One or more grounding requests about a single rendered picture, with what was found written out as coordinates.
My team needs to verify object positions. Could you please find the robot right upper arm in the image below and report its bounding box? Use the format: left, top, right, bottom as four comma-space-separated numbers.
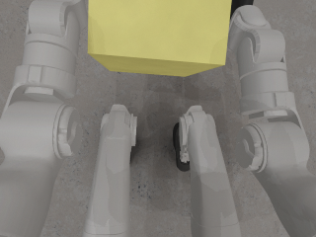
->
234, 121, 316, 237

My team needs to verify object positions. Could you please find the robot left upper arm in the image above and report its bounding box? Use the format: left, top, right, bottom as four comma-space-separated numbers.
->
0, 101, 83, 237

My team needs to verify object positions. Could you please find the right robot forearm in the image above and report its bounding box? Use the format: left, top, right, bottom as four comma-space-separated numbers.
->
227, 5, 310, 159

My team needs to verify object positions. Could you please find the left robot forearm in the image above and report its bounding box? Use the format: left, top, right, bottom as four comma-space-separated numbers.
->
0, 0, 89, 149

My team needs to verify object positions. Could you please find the carton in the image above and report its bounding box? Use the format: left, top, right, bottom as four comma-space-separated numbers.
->
87, 0, 232, 77

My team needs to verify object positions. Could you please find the robot left thigh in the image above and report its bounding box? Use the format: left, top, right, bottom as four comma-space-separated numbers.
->
82, 111, 137, 237

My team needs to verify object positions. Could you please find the right robot hand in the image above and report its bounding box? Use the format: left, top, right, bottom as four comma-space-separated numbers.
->
229, 0, 254, 21

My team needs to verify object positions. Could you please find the robot right shin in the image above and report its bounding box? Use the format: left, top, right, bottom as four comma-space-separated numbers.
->
179, 105, 216, 162

